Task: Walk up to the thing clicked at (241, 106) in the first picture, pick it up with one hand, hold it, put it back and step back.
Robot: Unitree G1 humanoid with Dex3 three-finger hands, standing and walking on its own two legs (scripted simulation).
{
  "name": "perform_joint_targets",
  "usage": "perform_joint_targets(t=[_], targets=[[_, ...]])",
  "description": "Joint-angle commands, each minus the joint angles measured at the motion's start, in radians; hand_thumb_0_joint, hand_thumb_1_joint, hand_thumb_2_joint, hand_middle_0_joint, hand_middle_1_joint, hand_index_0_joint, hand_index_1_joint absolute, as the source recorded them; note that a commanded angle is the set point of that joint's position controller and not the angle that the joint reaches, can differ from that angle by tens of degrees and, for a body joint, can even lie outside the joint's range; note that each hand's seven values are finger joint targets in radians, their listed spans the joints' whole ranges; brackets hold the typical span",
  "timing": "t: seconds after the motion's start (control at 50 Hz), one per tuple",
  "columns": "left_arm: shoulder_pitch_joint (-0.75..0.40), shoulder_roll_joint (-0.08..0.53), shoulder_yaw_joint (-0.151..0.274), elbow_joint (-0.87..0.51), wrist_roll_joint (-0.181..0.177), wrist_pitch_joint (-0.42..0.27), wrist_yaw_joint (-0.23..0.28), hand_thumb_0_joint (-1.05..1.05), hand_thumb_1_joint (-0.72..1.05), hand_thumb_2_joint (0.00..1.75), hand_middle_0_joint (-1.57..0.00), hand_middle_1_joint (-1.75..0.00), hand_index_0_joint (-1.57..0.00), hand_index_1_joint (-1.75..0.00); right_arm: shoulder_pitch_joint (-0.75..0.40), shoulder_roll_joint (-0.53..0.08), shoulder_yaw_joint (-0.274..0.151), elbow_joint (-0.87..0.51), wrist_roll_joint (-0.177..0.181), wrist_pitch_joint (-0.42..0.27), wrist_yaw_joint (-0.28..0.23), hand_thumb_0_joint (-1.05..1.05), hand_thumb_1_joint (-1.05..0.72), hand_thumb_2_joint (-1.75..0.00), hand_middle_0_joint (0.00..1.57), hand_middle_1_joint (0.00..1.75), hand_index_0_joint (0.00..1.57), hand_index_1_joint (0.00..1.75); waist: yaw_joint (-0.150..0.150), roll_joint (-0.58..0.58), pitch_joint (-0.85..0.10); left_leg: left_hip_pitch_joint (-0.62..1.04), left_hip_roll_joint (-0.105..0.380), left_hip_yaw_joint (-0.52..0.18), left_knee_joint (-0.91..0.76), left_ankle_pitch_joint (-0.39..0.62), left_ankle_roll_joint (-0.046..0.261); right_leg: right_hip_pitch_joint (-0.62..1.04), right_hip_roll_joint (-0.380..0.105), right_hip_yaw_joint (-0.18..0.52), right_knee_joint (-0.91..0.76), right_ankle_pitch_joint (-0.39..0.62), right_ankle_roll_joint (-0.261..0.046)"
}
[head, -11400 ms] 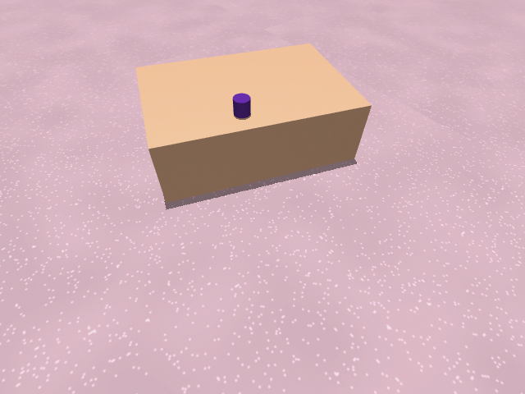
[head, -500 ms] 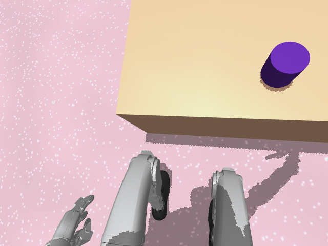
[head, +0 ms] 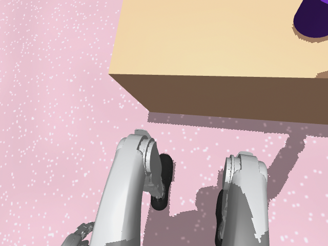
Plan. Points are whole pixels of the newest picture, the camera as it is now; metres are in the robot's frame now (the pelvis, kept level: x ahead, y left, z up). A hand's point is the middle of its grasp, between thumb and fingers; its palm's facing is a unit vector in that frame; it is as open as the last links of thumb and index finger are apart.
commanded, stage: close in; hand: right
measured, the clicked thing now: (327, 4) +0.60 -0.24 +0.01
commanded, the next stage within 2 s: rest palm in 0.36 s
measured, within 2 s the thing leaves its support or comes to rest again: leaves its support in 1.74 s
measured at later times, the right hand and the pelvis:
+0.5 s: hand out of the picture +0.57 -0.25 +0.03, palm faces +0.19 +0.98 +0.00, open 17.4 cm; pelvis +0.02 +0.00 +0.02, yaw -3 degrees
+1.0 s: hand out of the picture +0.59 -0.24 +0.03, palm faces +0.19 +0.98 -0.03, open 15.4 cm; pelvis +0.02 +0.00 +0.01, yaw -3 degrees
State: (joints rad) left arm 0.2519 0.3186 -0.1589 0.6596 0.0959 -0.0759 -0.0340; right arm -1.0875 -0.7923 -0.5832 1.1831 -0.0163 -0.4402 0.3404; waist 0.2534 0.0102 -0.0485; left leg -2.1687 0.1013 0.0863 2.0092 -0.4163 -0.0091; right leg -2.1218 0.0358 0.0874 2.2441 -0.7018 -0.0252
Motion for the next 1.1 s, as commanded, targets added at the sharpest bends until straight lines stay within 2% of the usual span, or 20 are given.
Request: perform_joint_targets(t=[0.0, 0.04, 0.1, 0.14, 0.16, 0.22, 0.28, 0.3, 0.36, 0.44, 0.46, 0.52, 0.58, 0.62, 0.66, 0.72, 0.8, 0.9, 1.04, 1.08], targets=[[0.188, 0.286, 0.105, -0.034, -0.015, -0.025, 0.024, 0.0, 0.93, 0.87, -0.2, -0.3, -0.21, -0.28, -0.457, -0.268, 0.024, -0.265, 0.019, -0.036, -0.058, 0.0, 0.52, -0.05, 0.05, 0.04, 0.05, 0.04, -0.008, -0.41, -0.711, 0.405, -0.044, -0.001, -0.125, -0.114, 0.033, 0.449, -0.019, 0.056, -0.461, -0.096, 0.022], [0.204, 0.281, 0.105, -0.038, -0.016, -0.016, 0.025, 0.0, 0.92, 0.88, -0.2, -0.3, -0.21, -0.29, -0.418, -0.257, 0.019, -0.251, 0.026, -0.024, -0.075, 0.0, 0.53, -0.04, 0.05, 0.04, 0.05, 0.04, -0.009, -0.386, -0.704, 0.437, -0.043, -0.001, -0.126, -0.079, 0.033, 0.422, -0.014, 0.043, -0.451, -0.037, 0.019], [0.215, 0.263, 0.104, -0.046, -0.023, -0.009, 0.022, 0.0, 0.91, 0.89, -0.2, -0.3, -0.21, -0.3, -0.337, -0.195, 0.014, -0.184, 0.04, -0.012, -0.09, 0.0, 0.54, -0.04, 0.06, 0.04, 0.05, 0.04, 0.001, -0.284, -0.678, 0.489, -0.043, 0.001, -0.136, -0.044, 0.031, 0.355, -0.005, 0.014, -0.418, 0.047, 0.008], [0.216, 0.257, 0.109, -0.057, -0.026, -0.002, 0.022, 0.0, 0.91, 0.89, -0.2, -0.31, -0.21, -0.3, -0.316, -0.197, 0.008, -0.198, 0.041, -0.016, -0.099, 0.0, 0.53, -0.04, 0.06, 0.04, 0.05, 0.04, -0.006, -0.265, -0.678, 0.523, -0.041, -0.007, -0.15, -0.03, 0.031, 0.329, 0.0, -0.008, -0.411, 0.081, 0.001], [0.223, 0.254, 0.111, -0.061, -0.028, 0.0, 0.019, 0.0, 0.91, 0.88, -0.2, -0.3, -0.21, -0.3, -0.284, -0.167, 0.015, -0.194, 0.044, -0.016, -0.1, 0.0, 0.54, -0.04, 0.06, 0.04, 0.05, 0.04, -0.003, -0.243, -0.694, 0.555, -0.039, -0.007, -0.148, 0.007, 0.03, 0.339, -0.001, -0.019, -0.4, 0.134, 0.001], [0.227, 0.244, 0.118, -0.067, -0.032, 0.009, 0.015, 0.0, 0.92, 0.88, -0.2, -0.3, -0.21, -0.3, -0.264, -0.131, 0.015, -0.195, 0.054, -0.029, -0.108, 0.0, 0.54, -0.04, 0.06, 0.04, 0.05, 0.04, 0.001, -0.204, -0.695, 0.598, -0.038, -0.017, -0.161, 0.035, 0.028, 0.314, 0.004, -0.041, -0.385, 0.173, -0.006], [0.23, 0.237, 0.13, -0.071, -0.03, 0.018, 0.01, 0.0, 0.91, 0.89, -0.2, -0.3, -0.2, -0.3, -0.296, -0.123, 0.025, -0.273, 0.056, -0.05, -0.116, 0.0, 0.54, -0.04, 0.05, 0.04, 0.05, 0.04, -0.005, -0.235, -0.769, 0.636, -0.035, -0.028, -0.159, 0.081, 0.032, 0.353, 0.004, -0.052, -0.374, 0.222, -0.005], [0.229, 0.235, 0.132, -0.07, -0.03, 0.019, 0.01, 0.0, 0.91, 0.89, -0.2, -0.3, -0.2, -0.3, -0.334, -0.1, 0.038, -0.296, 0.063, -0.061, -0.118, 0.0, 0.53, -0.03, 0.05, 0.04, 0.05, 0.04, 0.007, -0.224, -0.775, 0.643, -0.034, -0.032, -0.165, 0.081, 0.03, 0.347, 0.005, -0.055, -0.365, 0.214, -0.008], [0.234, 0.226, 0.14, -0.064, -0.029, 0.026, 0.007, 0.0, 0.91, 0.88, -0.2, -0.3, -0.2, -0.3, -0.349, -0.079, 0.048, -0.307, 0.059, -0.072, -0.134, 0.0, 0.5, -0.03, 0.05, 0.04, 0.04, 0.04, -0.003, -0.237, -0.808, 0.653, -0.031, -0.04, -0.163, 0.093, 0.034, 0.374, 0.005, -0.061, -0.371, 0.23, -0.001], [0.228, 0.231, 0.147, -0.053, -0.02, 0.035, 0.003, 0.0, 0.9, 0.89, -0.2, -0.31, -0.2, -0.3, -0.352, -0.028, 0.087, -0.29, 0.039, -0.081, -0.153, 0.0, 0.51, -0.05, 0.04, 0.04, 0.04, 0.04, 0.005, -0.279, -0.787, 0.578, -0.027, -0.032, -0.149, 0.091, 0.04, 0.432, 0.004, -0.045, -0.387, 0.251, 0.012], [0.228, 0.235, 0.152, -0.053, -0.018, 0.038, 0.004, 0.0, 0.86, 0.93, -0.21, -0.3, -0.18, -0.32, -0.373, -0.034, 0.086, -0.327, 0.035, -0.084, -0.159, 0.0, 0.43, -0.06, 0.05, 0.04, 0.04, 0.04, 0.003, -0.292, -0.792, 0.564, -0.025, -0.03, -0.143, 0.099, 0.042, 0.457, 0.001, -0.041, -0.389, 0.268, 0.016], [0.214, 0.239, 0.153, -0.052, -0.017, 0.047, 0.001, 0.0, 0.86, 0.94, -0.21, -0.3, -0.18, -0.33, -0.381, -0.01, 0.108, -0.275, 0.023, -0.079, -0.168, 0.0, 0.43, -0.08, 0.05, 0.05, 0.04, 0.05, 0.008, -0.306, -0.753, 0.491, -0.023, -0.024, -0.138, 0.056, 0.042, 0.481, -0.003, -0.009, -0.413, 0.222, 0.023], [0.209, 0.242, 0.154, -0.063, -0.015, 0.054, -0.004, 0.0, 0.86, 0.93, -0.21, -0.3, -0.18, -0.32, -0.397, -0.018, 0.1, -0.285, 0.022, -0.082, -0.174, 0.0, 0.43, -0.07, 0.06, 0.05, 0.06, 0.05, 0.003, -0.283, -0.756, 0.506, -0.021, -0.025, -0.136, 0.046, 0.04, 0.463, -0.001, -0.007, -0.415, 0.193, 0.02], [0.207, 0.235, 0.148, -0.067, -0.013, 0.055, -0.003, 0.0, 0.87, 0.93, -0.2, -0.3, -0.18, -0.32, -0.422, -0.017, 0.109, -0.289, 0.024, -0.085, -0.174, 0.0, 0.47, -0.05, 0.1, 0.06, 0.09, 0.06, 0.017, -0.257, -0.779, 0.546, -0.02, -0.028, -0.141, 0.058, 0.037, 0.436, 0.003, -0.026, -0.392, 0.204, 0.013], [0.206, 0.237, 0.145, -0.069, -0.014, 0.057, -0.003, 0.0, 0.89, 0.91, -0.21, -0.31, -0.2, -0.32, -0.429, -0.05, 0.089, -0.263, 0.022, -0.085, -0.182, 0.0, 0.43, -0.01, 0.25, 0.1, 0.23, 0.1, 0.012, -0.244, -0.772, 0.56, -0.021, -0.031, -0.142, 0.039, 0.035, 0.397, 0.007, -0.032, -0.389, 0.177, 0.009], [0.205, 0.234, 0.137, -0.069, -0.012, 0.063, -0.004, 0.0, 0.9, 0.9, -0.2, -0.31, -0.2, -0.31, -0.429, -0.043, 0.091, -0.223, 0.017, -0.086, -0.191, 0.0, 0.42, -0.05, 0.32, 0.15, 0.3, 0.15, 0.021, -0.23, -0.749, 0.551, -0.023, -0.029, -0.138, 0.039, 0.033, 0.375, 0.008, -0.032, -0.382, 0.176, 0.007], [0.205, 0.247, 0.135, -0.071, -0.007, 0.071, -0.006, 0.0, 0.9, 0.9, -0.2, -0.31, -0.2, -0.31, -0.453, -0.03, 0.116, -0.191, -0.003, -0.087, -0.2, 0.0, 0.44, -0.08, 0.43, 0.22, 0.42, 0.22, 0.03, -0.276, -0.711, 0.479, -0.022, -0.024, -0.126, 0.017, 0.038, 0.411, 0.004, -0.006, -0.399, 0.146, 0.014], [0.216, 0.254, 0.129, -0.077, -0.007, 0.079, -0.007, 0.0, 0.9, 0.9, -0.2, -0.31, -0.2, -0.31, -0.522, -0.07, 0.108, -0.218, -0.011, -0.087, -0.208, 0.0, 0.45, -0.09, 0.53, 0.28, 0.51, 0.28, 0.039, -0.283, -0.741, 0.474, -0.024, -0.019, -0.125, -0.01, 0.036, 0.41, 0.008, 0.003, -0.411, 0.101, 0.012], [0.24, 0.25, 0.117, -0.075, -0.006, 0.087, -0.005, 0.0, 0.9, 0.9, -0.2, -0.31, -0.2, -0.31, -0.512, -0.093, 0.1, -0.217, -0.007, -0.073, -0.216, 0.0, 0.4, -0.2, 0.64, 0.4, 0.63, 0.4, 0.04, -0.295, -0.783, 0.548, -0.025, -0.02, -0.127, 0.034, 0.038, 0.393, 0.009, -0.032, -0.38, 0.174, 0.01], [0.235, 0.254, 0.112, -0.077, -0.009, 0.09, -0.006, 0.0, 0.9, 0.9, -0.2, -0.31, -0.2, -0.31, -0.494, -0.092, 0.089, -0.205, -0.01, -0.069, -0.22, 0.0, 0.36, -0.25, 0.71, 0.46, 0.7, 0.47, 0.032, -0.301, -0.743, 0.511, -0.025, -0.014, -0.121, 0.031, 0.038, 0.405, 0.006, -0.013, -0.396, 0.17, 0.015]])
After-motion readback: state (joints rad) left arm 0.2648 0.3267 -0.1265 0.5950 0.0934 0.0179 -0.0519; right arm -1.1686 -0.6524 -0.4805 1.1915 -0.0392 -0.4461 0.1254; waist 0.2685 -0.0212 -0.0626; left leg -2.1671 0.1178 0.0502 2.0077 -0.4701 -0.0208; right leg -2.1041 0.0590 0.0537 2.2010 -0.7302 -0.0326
